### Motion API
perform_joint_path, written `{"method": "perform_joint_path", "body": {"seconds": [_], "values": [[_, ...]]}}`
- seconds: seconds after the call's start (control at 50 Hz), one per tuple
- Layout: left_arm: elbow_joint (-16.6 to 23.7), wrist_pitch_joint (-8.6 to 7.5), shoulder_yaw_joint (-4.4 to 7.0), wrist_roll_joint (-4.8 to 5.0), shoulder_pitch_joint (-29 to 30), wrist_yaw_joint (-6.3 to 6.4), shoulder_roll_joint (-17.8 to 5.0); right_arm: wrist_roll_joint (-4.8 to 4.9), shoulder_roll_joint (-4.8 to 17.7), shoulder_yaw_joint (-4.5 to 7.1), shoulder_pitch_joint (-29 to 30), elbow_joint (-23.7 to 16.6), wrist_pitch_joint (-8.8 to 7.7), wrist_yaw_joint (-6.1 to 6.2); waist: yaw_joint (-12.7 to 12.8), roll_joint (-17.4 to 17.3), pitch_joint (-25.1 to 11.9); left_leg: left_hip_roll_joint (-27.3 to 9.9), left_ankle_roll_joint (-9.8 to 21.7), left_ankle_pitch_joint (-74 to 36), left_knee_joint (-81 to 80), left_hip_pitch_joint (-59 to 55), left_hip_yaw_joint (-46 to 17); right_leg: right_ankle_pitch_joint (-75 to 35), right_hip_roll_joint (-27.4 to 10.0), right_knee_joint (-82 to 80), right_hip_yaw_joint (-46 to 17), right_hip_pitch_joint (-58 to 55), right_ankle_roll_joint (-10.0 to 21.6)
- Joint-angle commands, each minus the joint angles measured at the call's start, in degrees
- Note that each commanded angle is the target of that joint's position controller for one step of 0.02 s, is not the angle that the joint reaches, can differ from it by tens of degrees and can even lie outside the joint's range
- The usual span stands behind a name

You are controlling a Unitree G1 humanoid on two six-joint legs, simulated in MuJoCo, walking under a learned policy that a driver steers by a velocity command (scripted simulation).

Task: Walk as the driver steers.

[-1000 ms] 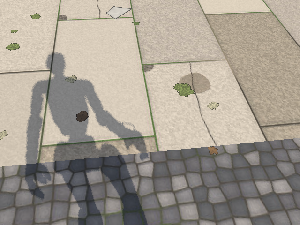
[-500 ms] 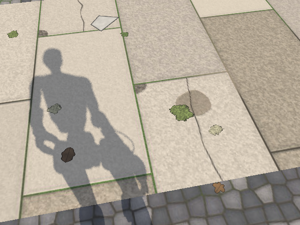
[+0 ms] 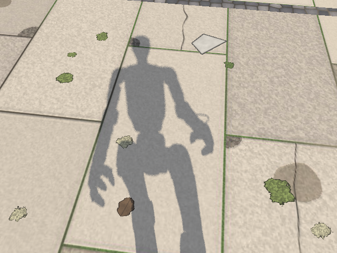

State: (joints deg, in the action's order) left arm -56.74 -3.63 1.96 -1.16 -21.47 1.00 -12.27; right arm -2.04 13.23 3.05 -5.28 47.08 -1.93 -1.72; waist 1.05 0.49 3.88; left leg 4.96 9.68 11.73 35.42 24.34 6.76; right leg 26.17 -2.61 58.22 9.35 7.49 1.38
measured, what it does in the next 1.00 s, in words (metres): walks ahead: right foot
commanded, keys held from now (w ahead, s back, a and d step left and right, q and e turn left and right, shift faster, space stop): w+q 0.20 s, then w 0.20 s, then w+e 0.60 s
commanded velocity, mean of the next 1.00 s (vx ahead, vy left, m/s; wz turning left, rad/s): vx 0.50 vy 0.00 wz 0.02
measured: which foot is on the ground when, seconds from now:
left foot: down 0.00-0.50, up 0.52-1.00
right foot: up 0.00-0.48, down 0.50-1.00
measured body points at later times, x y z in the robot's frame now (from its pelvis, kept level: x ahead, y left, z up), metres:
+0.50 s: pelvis +0.29 -0.01 +0.00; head +0.32 +0.00 +0.45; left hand +0.45 +0.25 -0.09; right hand +0.28 -0.29 -0.13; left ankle +0.08 +0.04 -0.71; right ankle +0.42 -0.07 -0.72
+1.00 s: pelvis +0.55 +0.04 +0.02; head +0.57 +0.04 +0.46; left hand +0.51 +0.32 -0.11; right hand +0.78 -0.18 -0.06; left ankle +0.66 +0.15 -0.71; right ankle +0.42 -0.07 -0.72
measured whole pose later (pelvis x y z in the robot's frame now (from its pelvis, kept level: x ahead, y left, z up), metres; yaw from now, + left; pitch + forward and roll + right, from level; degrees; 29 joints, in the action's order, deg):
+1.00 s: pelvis +0.55 +0.04 +0.02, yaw -4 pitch +2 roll -1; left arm -50.7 -2.6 4.2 -0.8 -26.9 -0.1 -15.1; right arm -1.6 14.0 -0.3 -0.5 40.1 -3.9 -0.8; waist 6.1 -1.0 1.1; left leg 0.0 -0.9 7.7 28.7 26.2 -2.0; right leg 21.8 7.1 23.2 -12.1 2.1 4.0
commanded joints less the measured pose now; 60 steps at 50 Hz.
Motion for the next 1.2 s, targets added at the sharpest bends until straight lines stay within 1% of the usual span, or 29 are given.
{"method": "perform_joint_path", "body": {"seconds": [0.02, 0.04, 0.08, 0.12, 0.16, 0.22, 0.38, 0.44, 0.48, 0.5, 0.52, 0.54, 0.56, 0.58, 0.6, 0.64, 0.7, 0.76, 0.9, 0.94, 0.98, 1.0, 1.02, 1.04, 1.06, 1.08, 1.1, 1.14, 1.2], "values": [[9.91, -2.66, 1.42, 0.57, 7.08, -1.08, -7.93, 1.53, 12.18, 3.84, -14.26, 1.72, 0.90, 1.39, -5.75, -1.83, -7.03, -22.75, 13.21, -2.09, -20.59, -31.68, -37.05, -5.41, -0.91, 21.95, -11.38, 36.39, 0.40], [9.21, -2.88, 1.46, 0.57, 6.12, -0.93, -7.73, 1.37, 9.41, 3.14, -12.14, 1.80, 0.61, 1.44, -2.80, 2.34, -2.94, -19.87, 10.32, -10.11, -21.66, -24.41, -31.64, -7.84, -2.67, 16.26, -11.12, 32.78, 0.06], [8.95, -0.77, 1.27, -1.26, 4.24, -1.04, -6.64, 1.87, 7.52, 2.37, -9.63, 1.32, -0.46, 1.84, 0.40, 1.50, -2.80, -14.66, 7.54, -18.94, -22.39, -17.53, -23.93, -8.62, -4.17, 10.26, -11.29, 25.85, -1.62], [9.84, 1.00, 1.25, -1.81, 4.65, -1.49, -5.90, 2.28, 8.44, 2.44, -11.32, 1.73, -1.60, 1.69, 1.00, 0.22, -3.52, -12.50, 7.19, -24.74, -22.45, -16.15, -21.54, -9.21, -3.90, 7.13, -10.11, 25.20, -3.07], [11.62, 1.73, 1.17, -1.73, 8.31, -1.76, -5.66, 2.23, 9.90, 2.78, -13.63, 2.00, -1.85, 1.66, 0.17, -1.07, -2.88, -11.00, 6.11, -25.28, -23.01, -15.61, -20.60, -12.99, -3.80, 2.98, -9.10, 27.43, -4.18], [14.44, 1.97, 1.09, -1.46, 15.53, -1.98, -6.04, 2.12, 9.83, 2.70, -17.76, 2.41, -1.54, 1.69, -2.51, -2.79, -1.69, -10.19, 3.73, -25.42, -23.36, -18.29, -21.15, -19.32, -3.41, -4.49, -8.50, 31.90, -4.83], [18.86, 0.74, -0.27, -0.63, 27.39, -2.90, -5.57, 1.08, 8.94, 1.58, -24.76, 4.44, -1.81, 2.80, -7.08, -4.58, -0.31, -12.59, 1.45, -33.56, -21.36, -29.78, -21.21, -25.80, 0.13, -22.28, -6.55, 31.16, -0.93], [17.15, 0.12, 0.43, -0.32, 20.20, -2.44, -7.73, 0.63, 10.77, 1.70, -21.06, 4.08, -2.36, 3.20, -2.51, -5.76, -1.93, -13.89, -0.56, -47.27, -16.59, -30.18, -18.90, -20.21, 3.10, -27.30, -5.89, 19.42, 2.73], [12.43, -0.47, 1.65, -0.11, 5.41, -1.20, -9.83, 0.30, 11.40, 1.74, -19.49, 4.35, -2.53, 2.83, 4.32, -4.37, -9.08, -11.44, -2.07, -53.58, 0.14, -28.64, -15.14, -20.08, 5.28, -31.76, -5.20, 2.80, 5.63], [10.64, -0.74, 2.50, -1.18, -3.59, -0.42, -12.64, 0.52, 9.49, 1.09, -19.74, 3.10, -2.77, 2.65, 7.41, -0.53, -15.13, -9.13, -2.72, -37.97, 14.90, -19.35, -13.28, -15.86, -3.75, -31.44, -15.38, -10.64, 8.47], [9.96, -0.43, 4.33, -1.95, -6.55, -0.65, -19.07, 2.39, 4.55, 0.32, -27.31, 2.60, -2.72, 2.05, 3.71, 14.01, -20.96, 2.17, -6.29, 3.20, 37.70, 0.48, -8.12, -15.46, -19.10, -35.32, -45.43, -24.70, 18.73], [9.84, 0.50, 3.62, 0.69, -1.82, -1.69, -14.56, 0.09, 8.64, 0.77, -25.06, 2.73, -2.90, 2.14, 2.11, 8.23, -17.65, 0.69, -5.39, 14.89, 41.69, 7.92, -11.79, -11.37, -18.22, -42.22, -54.98, -21.02, 18.90], [11.13, 0.68, 2.98, 1.19, 4.34, -2.03, -11.49, -0.27, 8.79, 0.81, -19.42, 1.37, -3.00, 1.91, 0.21, 3.83, -7.86, -3.03, -5.51, 9.90, 40.85, 11.13, -12.12, -8.59, -16.25, -42.66, -45.20, -12.53, 17.79], [11.34, 0.50, 2.38, 0.73, 6.50, -2.28, -8.87, -0.39, 8.37, 0.45, -15.20, 0.25, -3.33, 1.61, 0.11, -0.09, -4.36, -5.02, -5.81, 6.90, 37.75, 10.69, -11.50, -13.56, -13.38, -43.87, -39.03, -6.64, 16.44], [10.69, 0.22, 2.05, 0.47, 6.22, -2.11, -8.01, -0.45, 7.63, 0.34, -13.75, -0.51, -3.14, 1.30, -0.97, -0.03, -2.24, -6.49, -6.27, 6.04, 34.53, 9.56, -11.18, -19.24, -10.64, -44.70, -34.54, -2.67, 15.01], [8.98, -0.44, 1.91, 0.80, 4.78, -1.81, -7.93, -0.94, 6.27, -0.19, -14.34, -1.21, -1.90, 0.91, -2.92, 2.39, -2.85, -7.70, -7.99, 5.45, 29.62, 5.63, -10.34, -26.82, -7.02, -45.86, -29.26, 1.37, 13.49], [8.16, -0.77, 2.73, 1.18, 2.06, -1.64, -10.10, -0.94, 5.54, -0.69, -11.54, -2.70, -0.92, 0.69, -2.76, 2.93, -3.23, -8.27, -10.37, 4.32, 24.04, 6.67, -8.40, -28.69, -5.37, -47.39, -26.55, 3.52, 14.39], [7.74, -0.32, 3.04, 1.28, -0.94, -1.49, -10.34, -0.71, 5.22, -1.14, -2.55, -5.98, -0.70, 0.65, -0.46, 3.03, -0.80, -8.94, -12.36, -2.15, 14.59, 9.98, -7.36, -25.91, -3.98, -49.10, -26.29, 4.26, 13.47], [7.84, 0.34, 3.88, 0.47, -6.49, -1.08, -11.32, 0.48, 5.13, -1.91, 8.75, -10.49, -1.49, 0.57, 3.83, 3.90, -2.22, -5.97, -12.56, -7.95, 0.70, 8.41, -7.64, -33.83, -4.01, -42.63, -28.82, -2.72, 11.00], [8.85, 0.48, 4.21, 0.16, -4.86, -0.70, -12.04, 0.66, 6.18, -1.67, 7.19, -10.72, -2.02, 0.76, 2.29, 4.52, -2.84, -5.18, -11.56, -5.19, -3.16, 3.38, -8.63, -35.28, -4.62, -39.73, -30.80, -2.59, 9.57], [10.16, 0.42, 4.58, 0.21, -1.58, -0.67, -13.10, 0.76, 7.89, -0.92, -0.29, -8.75, -2.71, 1.39, -1.61, 4.33, -5.06, -3.40, -10.02, -2.32, -8.17, -8.64, -8.24, -37.13, -3.43, -33.95, -31.85, 0.59, 7.56], [10.43, 0.03, 4.38, 0.70, -1.12, -1.08, -12.31, 0.22, 9.91, -0.12, -6.43, -7.20, -3.49, 2.11, -4.59, 1.05, -8.51, -5.55, -8.40, -2.61, -11.50, -18.54, -10.07, -35.88, 0.01, -25.18, -29.53, 3.63, 6.10], [12.36, -0.53, 3.27, 1.49, -0.87, -1.44, -8.35, -1.14, 14.51, 1.00, -15.39, -6.83, -3.89, 3.17, -7.98, -6.28, -16.71, -18.80, -5.20, 8.53, -13.71, -30.80, -22.58, -24.48, 3.63, -9.91, -23.72, 9.62, 4.45], [14.14, -0.26, 2.48, 2.77, -7.09, -1.32, -4.61, -1.53, 19.18, 2.18, -15.69, -6.89, -2.74, 3.47, -4.42, -18.38, -20.50, -31.14, 0.94, 14.39, -20.03, -40.67, -46.26, 6.73, 11.51, 2.63, -16.26, 25.90, 2.96], [12.31, 0.91, 2.95, 0.75, -6.88, -0.76, -9.25, -0.85, 14.86, 1.94, -13.20, -6.90, -1.89, 3.22, -2.98, -10.82, -15.06, -30.51, 2.23, 22.21, -20.46, -34.81, -49.11, 4.63, 5.88, 9.39, -15.17, 31.50, 3.37], [12.07, 1.31, 3.21, -0.07, -2.79, -1.30, -9.91, -0.31, 9.52, 0.64, -10.04, -7.81, -1.90, 2.90, -2.88, -3.93, -8.24, -27.02, 0.89, 20.14, -21.44, -27.65, -40.36, -1.09, 3.71, 10.04, -15.41, 31.19, 3.28], [12.56, 1.42, 3.08, -0.14, -0.26, -1.94, -8.75, -0.22, 7.34, 0.00, -8.12, -7.57, -2.12, 2.60, -2.11, -2.84, -4.84, -23.93, -0.30, 11.00, -22.71, -22.60, -31.82, -4.75, 2.11, 8.33, -14.87, 29.76, 2.67], [12.86, 2.57, 3.06, -1.00, 0.86, -3.03, -8.00, 0.08, 6.34, -0.31, -8.81, -6.40, -2.87, 2.61, -1.04, -7.02, -3.12, -19.73, -2.27, -1.06, -24.10, -18.60, -21.07, -7.23, 0.31, 6.69, -13.63, 27.56, 1.57], [14.54, 3.59, 2.83, -0.94, 3.66, -3.95, -7.24, 0.95, 7.18, 0.20, -11.47, -4.90, -4.20, 2.13, -0.56, -6.69, -3.98, -19.58, -1.60, -12.62, -24.85, -19.39, -14.81, -10.91, 0.01, 7.31, -12.90, 29.48, 0.73]]}}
